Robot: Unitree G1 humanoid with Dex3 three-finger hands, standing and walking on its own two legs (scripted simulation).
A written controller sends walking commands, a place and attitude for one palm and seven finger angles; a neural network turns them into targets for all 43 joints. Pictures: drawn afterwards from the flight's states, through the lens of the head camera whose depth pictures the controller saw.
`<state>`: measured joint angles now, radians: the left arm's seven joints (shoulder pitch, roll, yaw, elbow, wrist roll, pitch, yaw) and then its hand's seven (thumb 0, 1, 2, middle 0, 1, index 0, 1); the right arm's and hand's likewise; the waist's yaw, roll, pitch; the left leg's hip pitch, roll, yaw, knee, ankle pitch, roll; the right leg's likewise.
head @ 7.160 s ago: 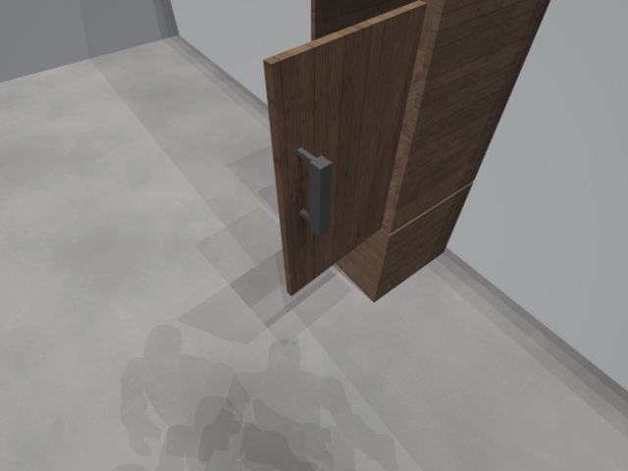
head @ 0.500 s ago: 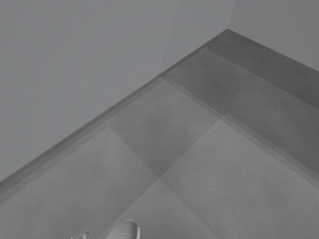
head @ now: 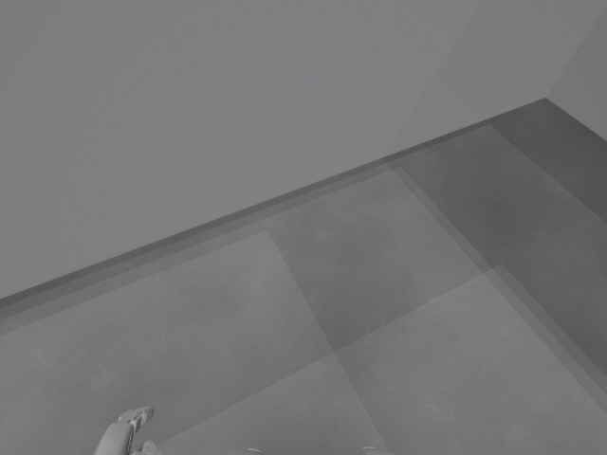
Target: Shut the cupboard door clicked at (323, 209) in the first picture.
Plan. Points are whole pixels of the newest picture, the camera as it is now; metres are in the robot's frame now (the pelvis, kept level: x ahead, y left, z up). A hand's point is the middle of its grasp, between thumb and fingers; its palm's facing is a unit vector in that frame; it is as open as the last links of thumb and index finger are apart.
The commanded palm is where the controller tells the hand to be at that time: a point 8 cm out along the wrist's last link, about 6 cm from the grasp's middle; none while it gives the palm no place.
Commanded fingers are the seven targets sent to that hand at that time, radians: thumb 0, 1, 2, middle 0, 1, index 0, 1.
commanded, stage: walk to a spot facing it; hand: left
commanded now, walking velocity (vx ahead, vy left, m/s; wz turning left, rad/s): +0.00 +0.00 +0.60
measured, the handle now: out of the picture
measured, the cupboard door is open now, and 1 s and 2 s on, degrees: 95 95 95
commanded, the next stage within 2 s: none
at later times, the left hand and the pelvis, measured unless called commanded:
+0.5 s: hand out of the picture +0.00 +0.22 -0.19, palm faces +0.35 -0.90 -0.25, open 7.4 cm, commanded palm none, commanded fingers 0.00 0.90 0.90 -0.20 -0.30 -0.20 -0.30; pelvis +0.01 -0.01 -0.01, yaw +19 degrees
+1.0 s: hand out of the picture -0.01 +0.15 -0.17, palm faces +0.60 -0.77 -0.21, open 7.4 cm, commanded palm none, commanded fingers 0.00 0.90 0.90 -0.20 -0.30 -0.20 -0.30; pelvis +0.05 -0.04 +0.00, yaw +38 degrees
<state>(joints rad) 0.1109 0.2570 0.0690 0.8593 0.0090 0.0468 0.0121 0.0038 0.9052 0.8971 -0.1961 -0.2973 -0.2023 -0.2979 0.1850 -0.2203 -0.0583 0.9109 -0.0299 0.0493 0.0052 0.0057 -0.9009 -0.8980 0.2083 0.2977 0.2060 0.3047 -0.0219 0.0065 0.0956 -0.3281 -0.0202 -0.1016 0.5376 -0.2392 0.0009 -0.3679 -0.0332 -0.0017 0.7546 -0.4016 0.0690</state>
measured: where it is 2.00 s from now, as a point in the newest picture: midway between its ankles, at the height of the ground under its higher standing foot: (251, 437)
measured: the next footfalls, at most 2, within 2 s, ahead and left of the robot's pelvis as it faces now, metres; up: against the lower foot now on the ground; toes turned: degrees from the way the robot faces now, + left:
right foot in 0.04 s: +0.03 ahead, -0.15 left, +0.00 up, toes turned +1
left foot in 0.38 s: +0.04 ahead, +0.11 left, +0.00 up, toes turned +20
